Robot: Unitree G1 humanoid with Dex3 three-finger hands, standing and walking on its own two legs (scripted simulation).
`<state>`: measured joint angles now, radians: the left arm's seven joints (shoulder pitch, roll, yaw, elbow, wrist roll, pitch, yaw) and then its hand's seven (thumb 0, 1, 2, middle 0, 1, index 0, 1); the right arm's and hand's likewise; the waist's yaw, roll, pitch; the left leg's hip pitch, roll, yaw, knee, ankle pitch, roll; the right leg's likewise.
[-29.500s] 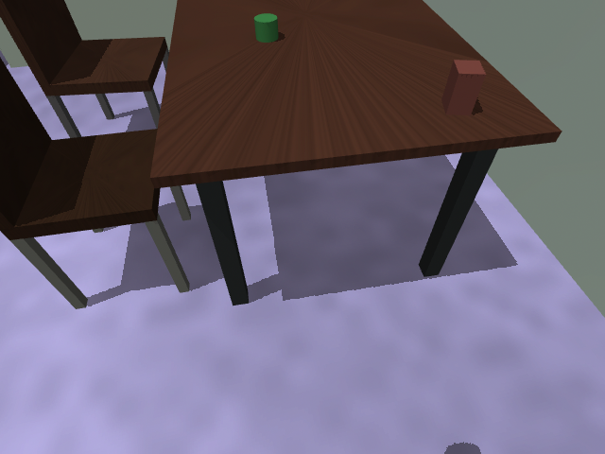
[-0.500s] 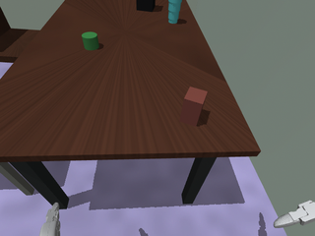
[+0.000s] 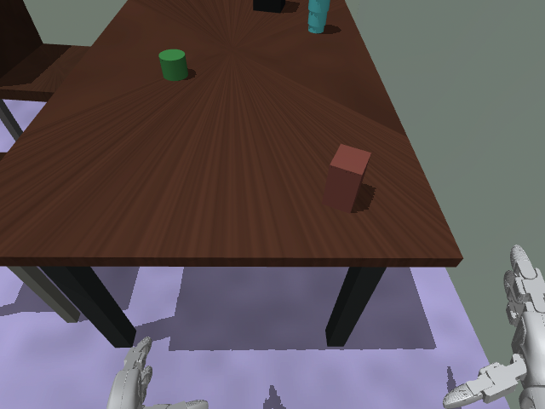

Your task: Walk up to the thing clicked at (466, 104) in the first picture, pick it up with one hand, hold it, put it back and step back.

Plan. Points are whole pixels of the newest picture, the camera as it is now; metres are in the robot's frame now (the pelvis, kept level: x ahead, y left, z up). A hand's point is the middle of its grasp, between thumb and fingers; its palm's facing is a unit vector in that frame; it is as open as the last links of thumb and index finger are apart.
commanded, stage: home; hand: right
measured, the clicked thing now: (345, 179) +0.53 -0.16 +0.01
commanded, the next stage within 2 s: none
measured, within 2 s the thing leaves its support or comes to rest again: neither
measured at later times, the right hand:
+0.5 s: hand (389, 378) +0.19 -0.18 -0.10, palm faces +0.09 +0.97 -0.22, open 17.4 cm
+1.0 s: hand (433, 407) +0.15 -0.25 -0.13, palm faces -0.05 +0.93 -0.36, open 17.4 cm
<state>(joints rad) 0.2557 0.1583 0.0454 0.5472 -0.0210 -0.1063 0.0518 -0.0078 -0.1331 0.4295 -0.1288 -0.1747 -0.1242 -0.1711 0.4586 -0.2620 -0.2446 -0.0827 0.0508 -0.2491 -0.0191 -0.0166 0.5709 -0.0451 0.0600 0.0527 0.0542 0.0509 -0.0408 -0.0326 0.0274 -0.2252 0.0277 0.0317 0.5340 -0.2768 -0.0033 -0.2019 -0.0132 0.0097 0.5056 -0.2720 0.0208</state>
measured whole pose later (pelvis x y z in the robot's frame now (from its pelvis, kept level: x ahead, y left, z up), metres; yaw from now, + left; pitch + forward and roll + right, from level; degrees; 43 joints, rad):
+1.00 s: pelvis +0.03 -0.02 +0.00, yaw +1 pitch -1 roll +0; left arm 0.18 0.32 0.02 0.86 0.03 0.00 0.00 0.01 0.89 0.89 -0.20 -0.29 -0.20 -0.29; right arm 0.20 -0.33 0.00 0.84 -0.03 -0.03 -0.02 -0.01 0.52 -0.06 0.07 0.06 0.06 0.06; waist 0.01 -0.01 0.00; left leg -0.20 0.03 0.01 0.52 -0.30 -0.02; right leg -0.19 -0.01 -0.01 0.52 -0.32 0.00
